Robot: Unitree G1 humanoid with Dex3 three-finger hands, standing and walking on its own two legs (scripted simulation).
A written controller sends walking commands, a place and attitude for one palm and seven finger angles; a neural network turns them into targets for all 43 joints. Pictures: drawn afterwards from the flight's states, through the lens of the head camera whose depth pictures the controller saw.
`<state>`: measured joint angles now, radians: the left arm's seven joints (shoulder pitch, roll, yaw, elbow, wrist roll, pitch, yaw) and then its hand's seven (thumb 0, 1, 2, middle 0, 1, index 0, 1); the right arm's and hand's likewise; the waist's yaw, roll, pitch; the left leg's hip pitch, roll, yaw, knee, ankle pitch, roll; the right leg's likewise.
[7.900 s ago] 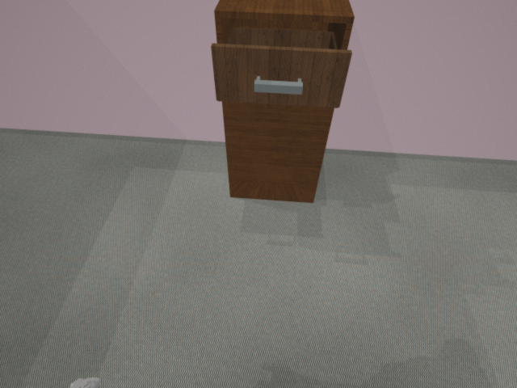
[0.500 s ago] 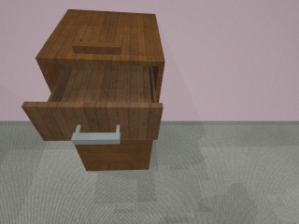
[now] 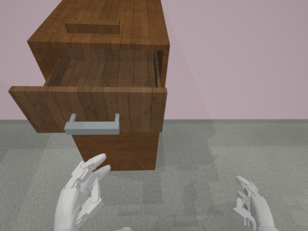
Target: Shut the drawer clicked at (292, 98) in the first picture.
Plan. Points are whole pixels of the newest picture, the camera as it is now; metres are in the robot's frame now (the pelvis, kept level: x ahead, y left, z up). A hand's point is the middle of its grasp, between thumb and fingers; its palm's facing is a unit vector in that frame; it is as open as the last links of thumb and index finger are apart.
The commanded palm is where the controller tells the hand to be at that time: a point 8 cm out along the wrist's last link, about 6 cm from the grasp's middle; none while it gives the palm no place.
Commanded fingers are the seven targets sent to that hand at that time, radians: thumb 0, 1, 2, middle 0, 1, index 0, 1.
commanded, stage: raise the hand and make a fist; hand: left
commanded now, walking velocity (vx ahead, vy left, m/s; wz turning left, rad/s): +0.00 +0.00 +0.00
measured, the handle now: (94, 122) +0.38 +0.19 +0.08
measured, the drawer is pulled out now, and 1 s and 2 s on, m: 0.20 0.20 0.20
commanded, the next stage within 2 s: bring the fist close to the handle in 1.54 s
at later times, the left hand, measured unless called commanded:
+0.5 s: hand (90, 194) +0.19 +0.14 +0.09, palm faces +0.12 -0.99 -0.07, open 3.7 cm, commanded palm +0.14 +0.19 +0.10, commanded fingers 0.00 0.90 0.90 -1.08 -1.25 -1.08 -1.25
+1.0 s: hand (89, 182) +0.19 +0.13 +0.15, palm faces +0.08 -1.00 -0.03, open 3.2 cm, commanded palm +0.15 +0.18 +0.16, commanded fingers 0.00 0.90 0.90 -1.40 -1.60 -1.40 -1.60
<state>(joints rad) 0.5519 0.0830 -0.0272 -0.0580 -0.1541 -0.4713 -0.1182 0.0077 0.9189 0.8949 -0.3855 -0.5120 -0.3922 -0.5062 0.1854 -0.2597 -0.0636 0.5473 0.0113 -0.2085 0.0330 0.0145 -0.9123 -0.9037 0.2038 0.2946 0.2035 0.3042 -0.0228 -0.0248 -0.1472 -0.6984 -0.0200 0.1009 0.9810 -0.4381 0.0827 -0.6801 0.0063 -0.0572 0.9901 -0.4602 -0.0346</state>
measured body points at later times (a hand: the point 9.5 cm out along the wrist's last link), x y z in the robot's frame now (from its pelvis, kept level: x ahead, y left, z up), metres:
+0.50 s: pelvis +0.03 -0.04 +0.01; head +0.05 -0.05 +0.46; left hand +0.18 +0.20 +0.09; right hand +0.19 -0.27 -0.08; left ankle +0.03 +0.07 -0.68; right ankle +0.02 -0.10 -0.68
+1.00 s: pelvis +0.03 -0.01 +0.03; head +0.02 -0.03 +0.48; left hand +0.18 +0.18 +0.15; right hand +0.25 -0.20 -0.02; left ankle +0.03 +0.07 -0.68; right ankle +0.02 -0.10 -0.68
